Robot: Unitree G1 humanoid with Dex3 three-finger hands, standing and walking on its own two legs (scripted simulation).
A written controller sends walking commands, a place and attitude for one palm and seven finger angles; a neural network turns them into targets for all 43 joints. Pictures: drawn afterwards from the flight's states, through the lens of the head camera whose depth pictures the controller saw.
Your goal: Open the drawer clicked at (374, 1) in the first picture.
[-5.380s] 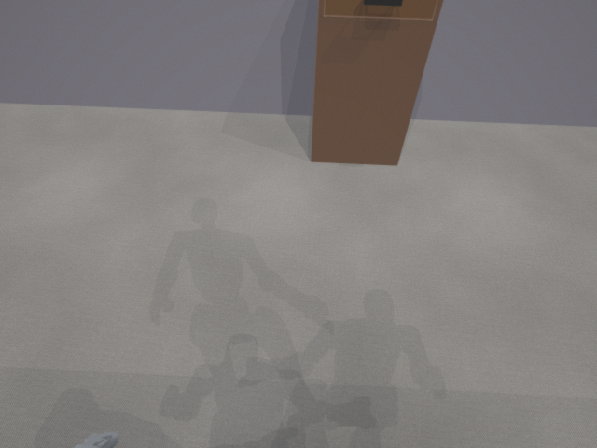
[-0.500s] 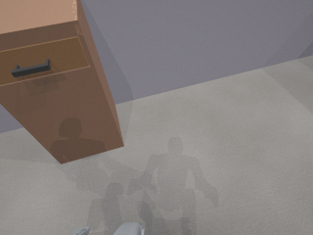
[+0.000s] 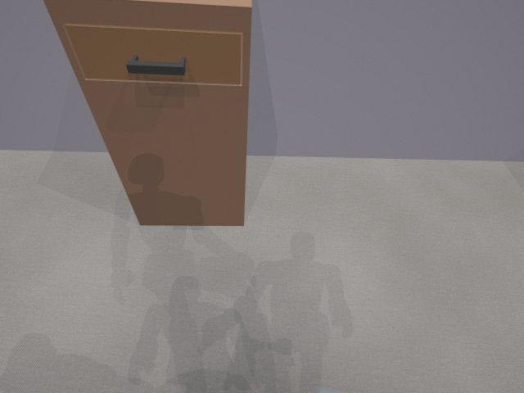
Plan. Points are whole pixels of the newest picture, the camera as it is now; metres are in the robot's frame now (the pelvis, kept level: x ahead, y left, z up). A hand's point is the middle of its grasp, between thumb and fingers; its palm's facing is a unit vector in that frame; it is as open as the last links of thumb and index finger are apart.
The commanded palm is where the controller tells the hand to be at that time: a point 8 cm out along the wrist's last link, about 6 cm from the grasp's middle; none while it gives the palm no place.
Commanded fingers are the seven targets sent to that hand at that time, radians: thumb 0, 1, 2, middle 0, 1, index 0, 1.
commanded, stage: take the last steps up to it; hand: left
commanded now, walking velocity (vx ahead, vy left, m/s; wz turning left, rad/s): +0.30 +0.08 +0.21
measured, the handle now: (157, 63) +0.82 +0.34 +0.03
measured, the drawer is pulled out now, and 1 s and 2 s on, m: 0.00 0.00 0.00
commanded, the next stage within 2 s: come to a stop and stand still in 1.02 s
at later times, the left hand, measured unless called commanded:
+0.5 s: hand out of the picture -0.02 +0.15 -0.16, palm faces +0.21 -0.96 -0.19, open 7.3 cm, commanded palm none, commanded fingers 0.00 0.90 0.90 -0.20 -0.30 -0.20 -0.30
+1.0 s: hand (117, 300) +0.28 +0.30 -0.16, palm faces +0.16 -0.97 -0.19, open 7.3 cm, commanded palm none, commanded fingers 0.00 0.90 0.90 -0.20 -0.30 -0.20 -0.30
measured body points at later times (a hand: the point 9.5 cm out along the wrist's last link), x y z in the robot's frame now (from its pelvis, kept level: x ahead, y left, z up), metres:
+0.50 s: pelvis +0.07 +0.00 +0.00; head +0.09 -0.01 +0.45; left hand -0.03 +0.20 -0.14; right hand +0.12 -0.24 -0.16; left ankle +0.11 +0.17 -0.68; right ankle +0.00 -0.13 -0.74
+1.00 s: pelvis +0.22 +0.11 +0.00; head +0.22 +0.12 +0.45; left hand +0.27 +0.36 -0.15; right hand +0.25 -0.12 -0.15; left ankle +0.18 +0.17 -0.74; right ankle +0.30 -0.02 -0.67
